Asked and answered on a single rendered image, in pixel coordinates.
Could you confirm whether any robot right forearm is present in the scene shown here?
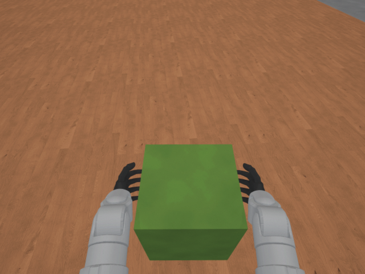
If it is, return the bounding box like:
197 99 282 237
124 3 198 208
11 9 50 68
248 190 305 274

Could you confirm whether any robot left hand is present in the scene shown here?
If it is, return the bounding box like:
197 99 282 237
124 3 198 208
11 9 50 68
113 162 142 201

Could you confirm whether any robot left forearm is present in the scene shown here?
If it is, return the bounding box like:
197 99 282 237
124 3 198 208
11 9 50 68
79 189 133 274

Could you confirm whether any robot right hand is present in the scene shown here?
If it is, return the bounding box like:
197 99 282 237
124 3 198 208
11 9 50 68
237 163 265 203

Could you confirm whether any carton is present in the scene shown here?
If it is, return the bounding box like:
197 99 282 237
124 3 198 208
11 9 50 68
133 144 248 260

